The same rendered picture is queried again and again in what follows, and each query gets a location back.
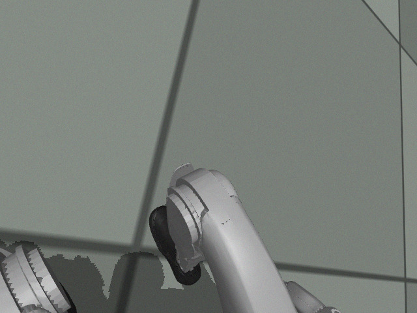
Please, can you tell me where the left robot foot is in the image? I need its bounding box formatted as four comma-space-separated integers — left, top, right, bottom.
60, 283, 77, 313

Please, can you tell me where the right robot foot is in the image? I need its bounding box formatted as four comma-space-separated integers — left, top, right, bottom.
149, 206, 201, 286

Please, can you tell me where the right robot hand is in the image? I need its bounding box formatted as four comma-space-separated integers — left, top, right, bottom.
283, 280, 326, 313

